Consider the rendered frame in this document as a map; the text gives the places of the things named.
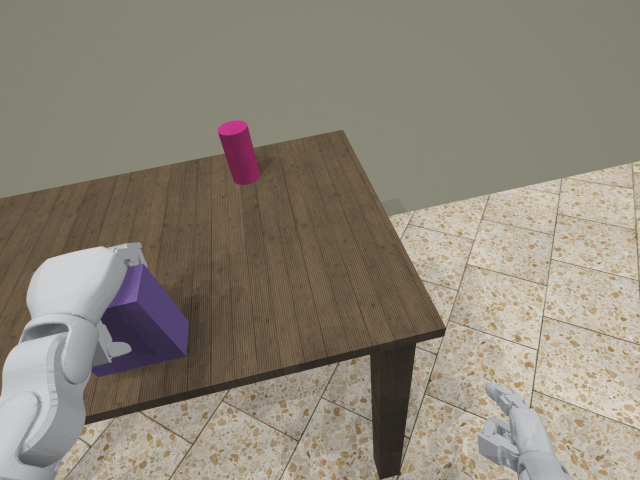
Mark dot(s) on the robot left hand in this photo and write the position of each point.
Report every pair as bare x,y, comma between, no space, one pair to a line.
84,283

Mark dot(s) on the table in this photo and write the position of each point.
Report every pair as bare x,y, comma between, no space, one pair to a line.
297,270

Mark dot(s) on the left robot forearm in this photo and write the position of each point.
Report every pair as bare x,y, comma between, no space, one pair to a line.
42,412

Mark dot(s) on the right robot forearm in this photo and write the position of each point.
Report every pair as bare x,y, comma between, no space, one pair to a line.
541,466

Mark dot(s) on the robot right hand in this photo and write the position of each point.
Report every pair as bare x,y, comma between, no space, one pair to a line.
504,443

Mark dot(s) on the sponge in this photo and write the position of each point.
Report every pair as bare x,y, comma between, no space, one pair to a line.
145,317

